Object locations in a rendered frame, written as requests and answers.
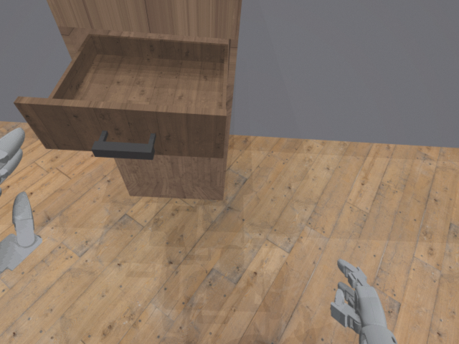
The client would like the drawer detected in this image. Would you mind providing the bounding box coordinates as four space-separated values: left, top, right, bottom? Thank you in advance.
14 34 228 158

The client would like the right robot forearm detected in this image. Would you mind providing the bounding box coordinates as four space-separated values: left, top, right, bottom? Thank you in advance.
359 325 397 344

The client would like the handle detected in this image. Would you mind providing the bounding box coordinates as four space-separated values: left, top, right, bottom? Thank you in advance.
91 130 156 160

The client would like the cabinet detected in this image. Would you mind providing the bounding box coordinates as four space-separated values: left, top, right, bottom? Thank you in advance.
47 0 242 201

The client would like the robot left hand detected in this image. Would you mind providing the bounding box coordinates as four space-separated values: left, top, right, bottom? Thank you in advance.
0 128 42 274

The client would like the robot right hand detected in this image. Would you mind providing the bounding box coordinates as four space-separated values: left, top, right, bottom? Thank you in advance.
331 259 387 334

